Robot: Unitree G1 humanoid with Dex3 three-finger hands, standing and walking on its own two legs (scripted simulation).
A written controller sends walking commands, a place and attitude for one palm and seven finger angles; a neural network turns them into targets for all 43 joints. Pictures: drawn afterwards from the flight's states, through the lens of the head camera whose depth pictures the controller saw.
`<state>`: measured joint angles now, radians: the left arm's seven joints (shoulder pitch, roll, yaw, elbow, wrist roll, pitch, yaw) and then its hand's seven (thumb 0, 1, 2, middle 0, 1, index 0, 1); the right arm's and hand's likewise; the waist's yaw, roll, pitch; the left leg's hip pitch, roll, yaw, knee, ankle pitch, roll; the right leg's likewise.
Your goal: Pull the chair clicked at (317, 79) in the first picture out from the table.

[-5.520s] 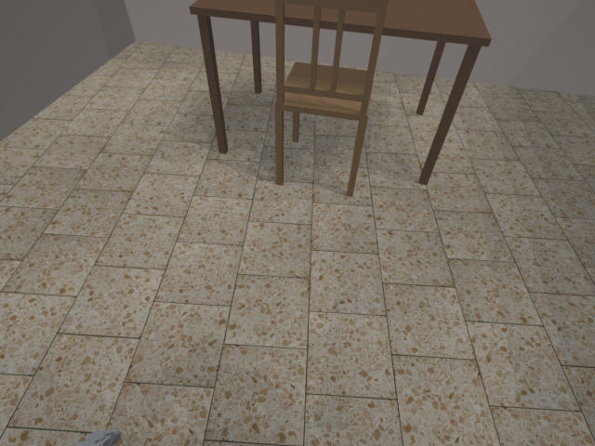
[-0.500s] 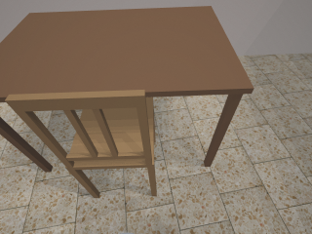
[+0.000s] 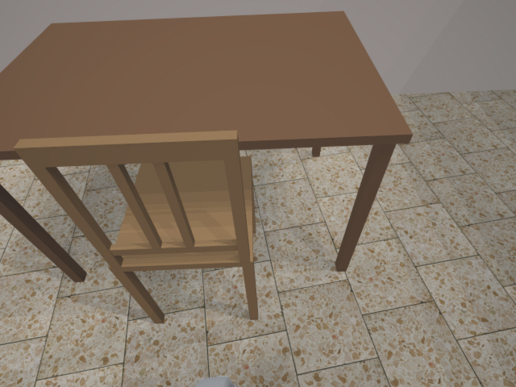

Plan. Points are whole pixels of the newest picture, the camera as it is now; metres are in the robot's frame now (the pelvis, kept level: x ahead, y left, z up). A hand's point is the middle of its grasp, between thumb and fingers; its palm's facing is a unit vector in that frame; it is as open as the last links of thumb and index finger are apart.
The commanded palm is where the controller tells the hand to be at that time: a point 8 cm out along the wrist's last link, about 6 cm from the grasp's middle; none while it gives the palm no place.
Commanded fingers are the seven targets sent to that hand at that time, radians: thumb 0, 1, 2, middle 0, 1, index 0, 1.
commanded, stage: come to a stop and stand still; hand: left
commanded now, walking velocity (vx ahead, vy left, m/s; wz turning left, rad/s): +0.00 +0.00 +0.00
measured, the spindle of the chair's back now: (138, 209) +0.47 +0.30 -0.06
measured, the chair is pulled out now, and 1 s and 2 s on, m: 0.00 0.00 0.00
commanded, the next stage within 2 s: look again from close up in 1.82 s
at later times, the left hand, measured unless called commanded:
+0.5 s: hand out of the picture -0.09 +0.19 -0.17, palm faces +0.05 -0.98 -0.17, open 7.4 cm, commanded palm none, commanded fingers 0.00 0.90 0.90 -0.20 -0.30 -0.20 -0.30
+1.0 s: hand out of the picture -0.18 +0.19 -0.18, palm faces +0.09 -0.99 -0.11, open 7.4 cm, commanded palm none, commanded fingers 0.00 0.90 0.90 -0.20 -0.30 -0.20 -0.30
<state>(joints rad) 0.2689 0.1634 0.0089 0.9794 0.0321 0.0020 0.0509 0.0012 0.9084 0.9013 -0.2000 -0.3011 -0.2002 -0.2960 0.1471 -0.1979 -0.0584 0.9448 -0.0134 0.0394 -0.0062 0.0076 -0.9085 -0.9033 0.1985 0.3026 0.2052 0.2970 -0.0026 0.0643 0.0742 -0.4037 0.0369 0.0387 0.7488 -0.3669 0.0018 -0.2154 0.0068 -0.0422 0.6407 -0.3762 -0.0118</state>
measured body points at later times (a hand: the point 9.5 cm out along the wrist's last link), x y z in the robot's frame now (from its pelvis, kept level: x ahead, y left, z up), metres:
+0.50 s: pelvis -0.07 +0.01 +0.01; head -0.09 +0.03 +0.46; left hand -0.09 +0.24 -0.16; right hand -0.07 -0.22 -0.14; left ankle +0.05 +0.09 -0.72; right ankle -0.02 -0.11 -0.72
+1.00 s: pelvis -0.14 +0.04 +0.01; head -0.15 +0.07 +0.46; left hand -0.18 +0.24 -0.16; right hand -0.14 -0.19 -0.13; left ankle -0.15 +0.14 -0.73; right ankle -0.12 -0.07 -0.72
